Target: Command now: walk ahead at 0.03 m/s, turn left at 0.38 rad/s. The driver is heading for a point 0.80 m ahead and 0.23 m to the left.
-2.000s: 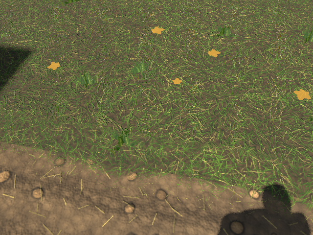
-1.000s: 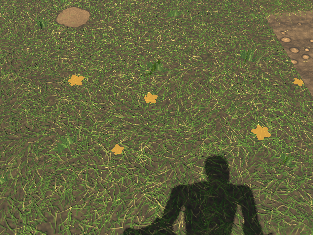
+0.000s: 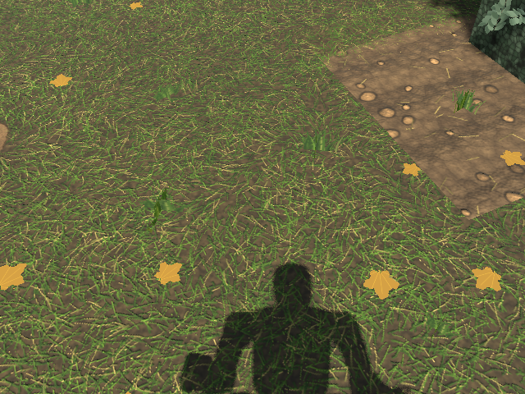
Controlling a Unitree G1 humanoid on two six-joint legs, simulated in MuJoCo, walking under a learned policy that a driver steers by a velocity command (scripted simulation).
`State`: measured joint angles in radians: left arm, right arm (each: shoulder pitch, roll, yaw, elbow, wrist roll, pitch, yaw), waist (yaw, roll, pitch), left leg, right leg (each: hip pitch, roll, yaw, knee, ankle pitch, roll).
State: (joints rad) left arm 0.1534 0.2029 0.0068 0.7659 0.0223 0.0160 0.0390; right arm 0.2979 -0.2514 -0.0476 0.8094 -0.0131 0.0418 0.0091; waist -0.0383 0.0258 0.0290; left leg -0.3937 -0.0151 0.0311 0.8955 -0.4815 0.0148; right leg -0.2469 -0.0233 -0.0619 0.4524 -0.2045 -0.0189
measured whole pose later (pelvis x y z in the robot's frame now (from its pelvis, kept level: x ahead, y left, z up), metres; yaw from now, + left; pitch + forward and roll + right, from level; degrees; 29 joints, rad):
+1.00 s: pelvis -0.04 -0.01 +0.00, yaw +24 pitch -1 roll +0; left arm 0.19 0.23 0.00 0.78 0.02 0.02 0.02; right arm 0.22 -0.27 -0.04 0.81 0.00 0.06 -0.01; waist 0.00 0.03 0.05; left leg -0.15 -0.04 -0.07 0.46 -0.31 -0.02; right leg -0.23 0.04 0.02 0.47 -0.22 -0.03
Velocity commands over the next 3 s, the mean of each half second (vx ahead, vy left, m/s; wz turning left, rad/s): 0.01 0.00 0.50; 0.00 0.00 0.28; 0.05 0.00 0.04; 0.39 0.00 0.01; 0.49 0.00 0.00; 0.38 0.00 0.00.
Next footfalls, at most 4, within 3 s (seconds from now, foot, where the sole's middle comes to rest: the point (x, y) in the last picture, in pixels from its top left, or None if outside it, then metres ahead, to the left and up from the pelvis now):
0.18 left None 0.00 0.10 -0.78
0.70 right None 0.06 -0.07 -0.78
1.02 left None -0.08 0.10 -0.78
2.10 left None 0.35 0.22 -0.78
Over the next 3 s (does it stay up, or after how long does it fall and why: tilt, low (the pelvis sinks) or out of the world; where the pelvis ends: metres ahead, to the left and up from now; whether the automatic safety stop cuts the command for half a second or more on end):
stays up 0.65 0.24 0.01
